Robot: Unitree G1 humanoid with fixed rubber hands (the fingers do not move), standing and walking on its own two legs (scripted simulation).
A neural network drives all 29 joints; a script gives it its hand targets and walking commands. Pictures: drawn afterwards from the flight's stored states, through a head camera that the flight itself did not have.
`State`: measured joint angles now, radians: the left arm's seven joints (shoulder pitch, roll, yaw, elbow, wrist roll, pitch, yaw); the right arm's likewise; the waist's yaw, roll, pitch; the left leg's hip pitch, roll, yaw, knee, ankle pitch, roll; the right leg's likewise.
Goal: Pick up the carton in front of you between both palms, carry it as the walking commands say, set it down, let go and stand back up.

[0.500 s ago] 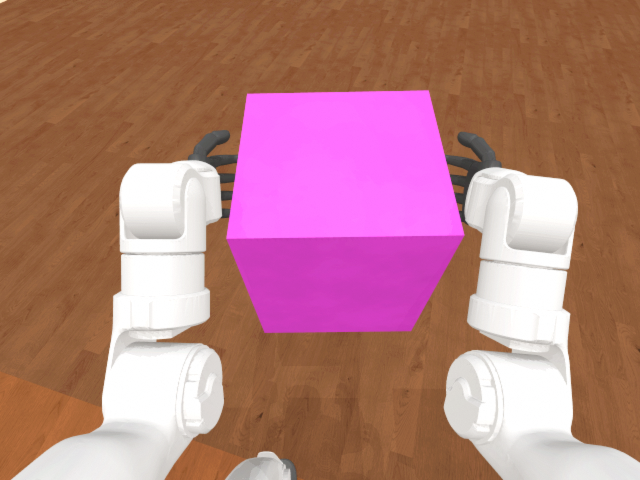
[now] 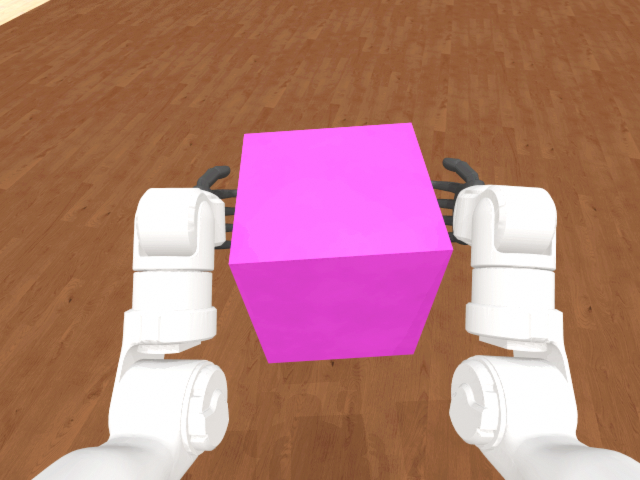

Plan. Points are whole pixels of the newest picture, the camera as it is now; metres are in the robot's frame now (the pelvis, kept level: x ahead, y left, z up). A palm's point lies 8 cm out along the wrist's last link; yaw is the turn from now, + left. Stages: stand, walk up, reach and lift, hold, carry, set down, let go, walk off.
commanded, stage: carry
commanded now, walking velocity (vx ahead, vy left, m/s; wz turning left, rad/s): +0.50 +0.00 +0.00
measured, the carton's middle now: (334, 251) +0.40 +0.01 +0.07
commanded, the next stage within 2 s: none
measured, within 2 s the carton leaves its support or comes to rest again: neither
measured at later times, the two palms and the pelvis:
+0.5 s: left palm (249, 121) +0.66 +0.17 +0.10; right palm (420, 125) +0.65 -0.12 +0.11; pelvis +0.32 +0.04 +0.02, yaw -3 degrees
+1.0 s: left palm (284, 58) +0.89 +0.13 +0.11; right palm (423, 57) +0.91 -0.16 +0.11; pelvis +0.63 -0.02 +0.02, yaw +1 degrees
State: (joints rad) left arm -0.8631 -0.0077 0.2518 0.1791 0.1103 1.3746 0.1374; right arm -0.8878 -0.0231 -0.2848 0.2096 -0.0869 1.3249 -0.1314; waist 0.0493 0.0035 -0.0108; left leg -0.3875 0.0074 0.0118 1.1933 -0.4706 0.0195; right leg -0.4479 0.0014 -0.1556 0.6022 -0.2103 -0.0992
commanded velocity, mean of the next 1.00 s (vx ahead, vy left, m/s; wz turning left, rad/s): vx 0.50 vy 0.00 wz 0.00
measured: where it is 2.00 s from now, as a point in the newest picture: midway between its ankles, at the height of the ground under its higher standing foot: (330, 257)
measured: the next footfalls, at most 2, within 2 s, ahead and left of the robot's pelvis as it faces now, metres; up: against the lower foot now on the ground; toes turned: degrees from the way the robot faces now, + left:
left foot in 0.34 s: +0.39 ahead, +0.11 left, +0.00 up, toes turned +7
right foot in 0.80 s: +0.69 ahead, -0.10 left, +0.00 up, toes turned -11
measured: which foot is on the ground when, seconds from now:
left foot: up 0.00-0.32, down 0.34-0.82, up 0.84-1.00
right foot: down 0.00-0.36, up 0.38-0.78, down 0.80-1.00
